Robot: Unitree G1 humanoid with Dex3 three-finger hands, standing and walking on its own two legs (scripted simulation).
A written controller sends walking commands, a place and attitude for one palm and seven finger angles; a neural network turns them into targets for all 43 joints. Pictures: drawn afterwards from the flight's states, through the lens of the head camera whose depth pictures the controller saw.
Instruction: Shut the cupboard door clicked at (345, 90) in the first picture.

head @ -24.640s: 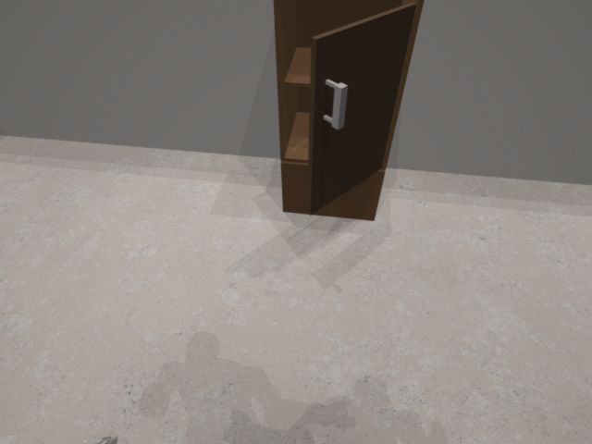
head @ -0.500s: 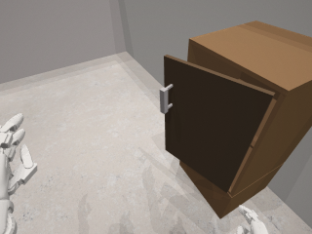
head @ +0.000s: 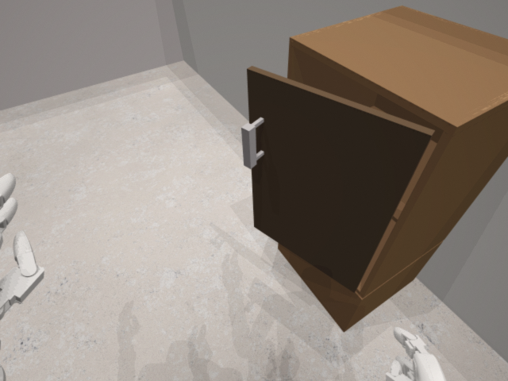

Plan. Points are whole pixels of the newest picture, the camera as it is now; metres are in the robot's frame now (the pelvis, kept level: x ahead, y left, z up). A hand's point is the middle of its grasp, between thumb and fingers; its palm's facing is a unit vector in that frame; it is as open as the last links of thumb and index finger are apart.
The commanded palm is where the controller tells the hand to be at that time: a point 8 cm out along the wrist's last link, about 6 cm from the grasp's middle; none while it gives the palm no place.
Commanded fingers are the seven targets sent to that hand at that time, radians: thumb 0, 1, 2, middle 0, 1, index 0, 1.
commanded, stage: step back with the hand held close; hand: left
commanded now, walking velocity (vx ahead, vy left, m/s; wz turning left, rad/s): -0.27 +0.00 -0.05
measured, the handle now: (254, 142) +0.66 +0.04 -0.01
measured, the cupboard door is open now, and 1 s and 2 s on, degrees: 19 19 19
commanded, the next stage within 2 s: stop stepping back and stand still in 1.14 s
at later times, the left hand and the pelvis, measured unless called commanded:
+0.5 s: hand (5, 323) +0.15 +0.27 +0.16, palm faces +0.42 -0.77 -0.48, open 7.4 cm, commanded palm +0.09 +0.31 +0.18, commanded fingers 0.00 0.90 0.90 -0.20 -0.30 -0.20 -0.30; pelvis -0.05 +0.01 -0.01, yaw +0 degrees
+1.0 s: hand out of the picture +0.05 +0.25 +0.18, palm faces +0.36 -0.76 -0.54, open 7.4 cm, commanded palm -0.01 +0.28 +0.18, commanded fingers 0.00 0.90 0.90 -0.20 -0.30 -0.20 -0.30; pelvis -0.16 -0.01 +0.00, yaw -3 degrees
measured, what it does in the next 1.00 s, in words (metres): walks backwards: right foot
